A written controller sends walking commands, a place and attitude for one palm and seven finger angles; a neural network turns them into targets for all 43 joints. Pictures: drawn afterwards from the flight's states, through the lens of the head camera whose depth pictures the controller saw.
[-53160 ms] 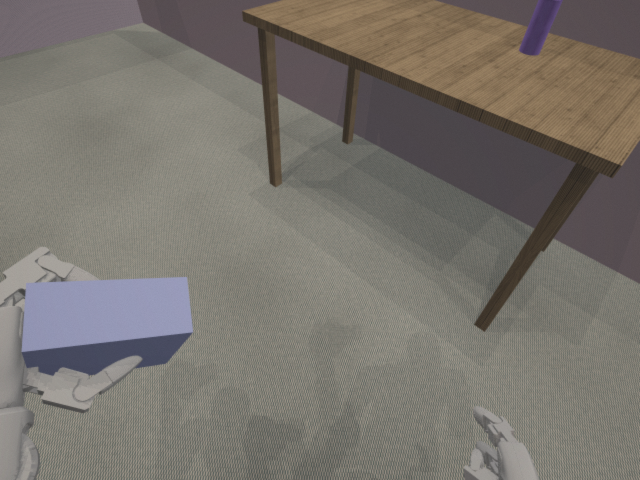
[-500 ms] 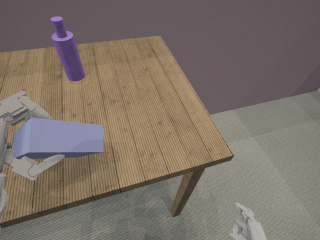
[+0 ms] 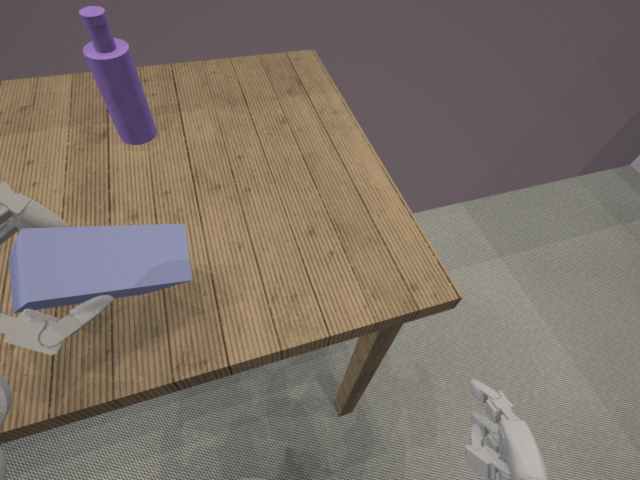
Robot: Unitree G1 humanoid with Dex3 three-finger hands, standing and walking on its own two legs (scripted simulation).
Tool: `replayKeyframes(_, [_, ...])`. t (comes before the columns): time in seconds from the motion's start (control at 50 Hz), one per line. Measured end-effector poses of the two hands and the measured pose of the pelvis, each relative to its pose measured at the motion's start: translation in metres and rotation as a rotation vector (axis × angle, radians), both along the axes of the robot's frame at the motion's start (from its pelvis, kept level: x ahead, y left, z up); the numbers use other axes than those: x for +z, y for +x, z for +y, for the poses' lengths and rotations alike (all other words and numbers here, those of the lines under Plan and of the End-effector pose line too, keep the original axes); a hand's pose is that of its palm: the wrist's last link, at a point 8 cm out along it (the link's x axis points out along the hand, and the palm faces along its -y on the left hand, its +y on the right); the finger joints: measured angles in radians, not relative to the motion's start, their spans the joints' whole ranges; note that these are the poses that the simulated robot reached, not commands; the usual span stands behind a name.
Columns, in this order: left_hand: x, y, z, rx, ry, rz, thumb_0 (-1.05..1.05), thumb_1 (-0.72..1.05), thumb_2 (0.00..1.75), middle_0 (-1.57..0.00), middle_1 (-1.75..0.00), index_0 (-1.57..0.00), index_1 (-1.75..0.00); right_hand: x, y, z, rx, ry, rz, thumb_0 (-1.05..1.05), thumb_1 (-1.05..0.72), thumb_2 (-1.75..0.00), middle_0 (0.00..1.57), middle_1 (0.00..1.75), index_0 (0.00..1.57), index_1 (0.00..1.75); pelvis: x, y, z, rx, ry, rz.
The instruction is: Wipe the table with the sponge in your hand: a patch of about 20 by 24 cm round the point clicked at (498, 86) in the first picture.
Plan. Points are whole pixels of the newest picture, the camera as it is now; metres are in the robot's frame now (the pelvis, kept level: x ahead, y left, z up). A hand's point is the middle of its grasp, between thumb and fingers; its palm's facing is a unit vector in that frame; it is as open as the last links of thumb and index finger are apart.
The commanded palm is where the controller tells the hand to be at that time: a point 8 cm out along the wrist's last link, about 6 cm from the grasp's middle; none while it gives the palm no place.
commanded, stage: come to a stop and stand still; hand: left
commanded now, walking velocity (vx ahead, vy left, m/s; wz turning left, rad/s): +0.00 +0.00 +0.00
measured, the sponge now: (122, 266) +0.27 +0.24 +0.14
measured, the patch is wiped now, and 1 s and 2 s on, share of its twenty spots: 1.00 1.00 1.00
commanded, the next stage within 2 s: look again from close up in 0.74 s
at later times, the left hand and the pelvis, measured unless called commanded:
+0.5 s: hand (55, 286) +0.23 +0.27 +0.16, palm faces +0.38 -0.86 -0.33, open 9.7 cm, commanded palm +0.17 +0.30 +0.18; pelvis +0.01 +0.02 +0.00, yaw +0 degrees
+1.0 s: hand (45, 294) +0.22 +0.28 +0.16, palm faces +0.37 -0.85 -0.38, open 9.7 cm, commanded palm +0.16 +0.31 +0.18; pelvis +0.00 +0.03 +0.01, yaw +0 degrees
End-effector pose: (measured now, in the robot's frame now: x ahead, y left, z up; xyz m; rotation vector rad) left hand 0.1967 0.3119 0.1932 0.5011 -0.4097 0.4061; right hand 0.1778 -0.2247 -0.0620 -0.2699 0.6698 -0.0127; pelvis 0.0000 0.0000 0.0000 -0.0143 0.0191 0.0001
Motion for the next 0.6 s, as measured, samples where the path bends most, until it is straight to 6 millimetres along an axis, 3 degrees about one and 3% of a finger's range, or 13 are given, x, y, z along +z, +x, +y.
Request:
replayKeyframes(0.06, [-0.006,0.002,-0.024,-0.094,-0.033,0.029,-0.01,-0.5,1.08,-0.79,-1.42,-0.8,-1.39,0.005,0.003,0.01,-0.037,0.044,-0.062,0.02,-0.91,-0.9,0.2,0.3,0.21,0.3,0.0,0.0,0.006,-0.013,0.004,-0.004])
replayKeyframes(0.12, [-0.015,0.0,-0.033,-0.153,-0.033,0.1,-0.01,-0.51,1.08,-0.79,-1.42,-0.8,-1.39,0.006,0.001,0.018,-0.073,0.064,-0.072,0.01,-0.91,-0.9,0.2,0.3,0.21,0.3,0.0,0.003,0.009,-0.013,0.002,-0.004])
replayKeyframes(0.3, [-0.022,-0.01,0.003,-0.023,-0.062,0.126,-0.01,-0.51,1.08,-0.8,-1.42,-0.81,-1.39,-0.001,-0.011,0.022,-0.063,0.015,0.021,0.01,-0.91,-0.9,0.2,0.3,0.21,0.3,0.003,0.009,0.014,0.005,-0.01,-0.014])
replayKeyframes(0.6, [-0.02,-0.007,0.003,-0.074,-0.074,0.111,-0.01,-0.51,1.08,-0.8,-1.42,-0.81,-1.39,0.018,0.005,0.029,-0.079,-0.003,-0.057,0.02,-0.91,-0.9,0.2,0.3,0.21,0.3,0.004,0.006,0.026,-0.006,-0.014,-0.027])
